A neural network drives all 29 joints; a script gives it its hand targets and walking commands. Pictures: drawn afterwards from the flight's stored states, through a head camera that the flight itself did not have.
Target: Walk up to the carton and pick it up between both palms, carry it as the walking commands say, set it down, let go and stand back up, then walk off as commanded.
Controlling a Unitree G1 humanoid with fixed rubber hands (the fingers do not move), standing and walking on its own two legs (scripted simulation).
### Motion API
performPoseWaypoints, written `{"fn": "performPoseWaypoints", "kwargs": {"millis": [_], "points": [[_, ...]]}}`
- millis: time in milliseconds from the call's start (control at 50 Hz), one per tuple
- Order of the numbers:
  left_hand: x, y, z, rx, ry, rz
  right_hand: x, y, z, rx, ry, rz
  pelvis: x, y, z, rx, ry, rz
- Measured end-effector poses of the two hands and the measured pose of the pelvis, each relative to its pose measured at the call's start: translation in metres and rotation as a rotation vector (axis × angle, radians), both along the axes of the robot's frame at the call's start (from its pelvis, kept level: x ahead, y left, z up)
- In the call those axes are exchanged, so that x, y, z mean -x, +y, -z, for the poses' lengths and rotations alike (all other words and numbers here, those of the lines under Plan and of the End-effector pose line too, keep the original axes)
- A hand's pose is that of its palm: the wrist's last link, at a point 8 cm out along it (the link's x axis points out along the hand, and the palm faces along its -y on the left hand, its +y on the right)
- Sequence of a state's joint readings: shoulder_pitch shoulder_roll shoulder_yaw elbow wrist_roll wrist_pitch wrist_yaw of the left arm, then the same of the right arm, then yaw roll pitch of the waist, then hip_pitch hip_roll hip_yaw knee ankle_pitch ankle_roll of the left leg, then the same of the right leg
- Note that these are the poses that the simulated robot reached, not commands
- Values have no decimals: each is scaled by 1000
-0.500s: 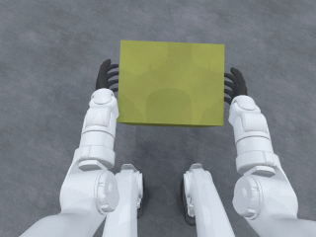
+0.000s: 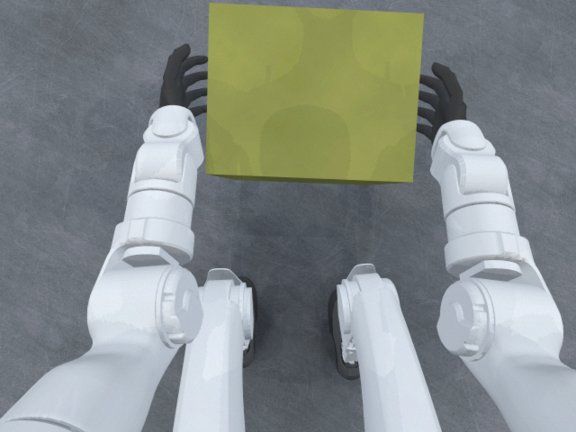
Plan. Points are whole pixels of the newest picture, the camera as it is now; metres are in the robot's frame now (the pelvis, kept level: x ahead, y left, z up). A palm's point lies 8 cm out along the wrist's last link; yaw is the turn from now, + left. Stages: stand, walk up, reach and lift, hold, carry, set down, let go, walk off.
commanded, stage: set down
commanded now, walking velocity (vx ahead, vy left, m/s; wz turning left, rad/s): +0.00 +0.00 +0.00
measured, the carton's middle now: (306, 116) +0.54 -0.03 -0.19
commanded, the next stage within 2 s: none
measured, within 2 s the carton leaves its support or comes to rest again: rests again in 1.28 s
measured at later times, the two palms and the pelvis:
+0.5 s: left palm (195, 119) +0.54 +0.14 -0.19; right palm (411, 135) +0.50 -0.19 -0.19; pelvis -0.01 +0.00 -0.05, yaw +0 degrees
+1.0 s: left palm (205, 123) +0.55 +0.14 -0.24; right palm (403, 138) +0.51 -0.20 -0.24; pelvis -0.03 -0.01 -0.10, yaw -1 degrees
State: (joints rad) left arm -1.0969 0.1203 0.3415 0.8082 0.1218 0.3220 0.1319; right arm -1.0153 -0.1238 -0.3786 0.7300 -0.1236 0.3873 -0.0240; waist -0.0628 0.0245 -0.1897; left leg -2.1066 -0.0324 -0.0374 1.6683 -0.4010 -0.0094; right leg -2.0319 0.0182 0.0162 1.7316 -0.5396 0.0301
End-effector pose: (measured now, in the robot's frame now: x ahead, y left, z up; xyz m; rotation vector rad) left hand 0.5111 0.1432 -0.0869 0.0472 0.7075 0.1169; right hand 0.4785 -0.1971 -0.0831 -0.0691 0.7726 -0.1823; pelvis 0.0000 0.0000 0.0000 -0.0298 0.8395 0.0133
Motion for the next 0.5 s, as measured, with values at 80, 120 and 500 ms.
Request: {"fn": "performPoseWaypoints", "kwargs": {"millis": [80, 120, 500], "points": [[-4, -2, 13, 1, 1, -4, -3, -1, 13, 11, -1, -3, 2, -1, 9, -2, 1, 1], [-6, -2, 19, 4, 0, -1, -4, -2, 20, 9, -2, -1, 2, -1, 14, -4, 3, 3], [-26, 2, 98, -30, 0, 0, -22, 3, 104, 2, -1, -9, 11, -5, 52, -1, -127, 3]]}}
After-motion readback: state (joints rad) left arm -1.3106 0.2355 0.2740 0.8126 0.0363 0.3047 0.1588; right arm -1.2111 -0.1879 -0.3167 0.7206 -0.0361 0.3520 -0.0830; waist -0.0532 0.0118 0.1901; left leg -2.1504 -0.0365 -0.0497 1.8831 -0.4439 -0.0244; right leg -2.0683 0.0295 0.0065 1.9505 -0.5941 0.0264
